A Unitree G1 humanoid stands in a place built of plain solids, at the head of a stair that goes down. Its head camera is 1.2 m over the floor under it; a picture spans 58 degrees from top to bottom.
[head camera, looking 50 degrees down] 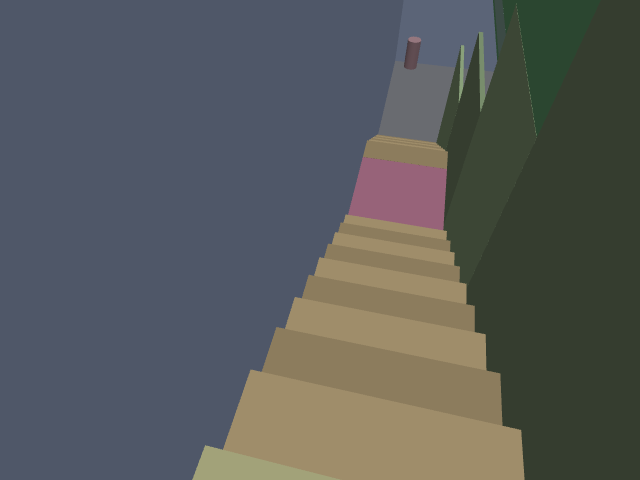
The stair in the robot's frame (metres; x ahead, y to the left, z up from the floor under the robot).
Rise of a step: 0.17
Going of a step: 0.26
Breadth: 0.86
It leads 13 degrees to the right of straight ahead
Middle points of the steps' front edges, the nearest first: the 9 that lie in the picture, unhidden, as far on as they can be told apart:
0.50 -0.19 -0.17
0.75 -0.25 -0.34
0.99 -0.30 -0.51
1.24 -0.36 -0.68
1.49 -0.42 -0.85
1.74 -0.47 -1.02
1.99 -0.53 -1.19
2.23 -0.59 -1.36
2.48 -0.64 -1.53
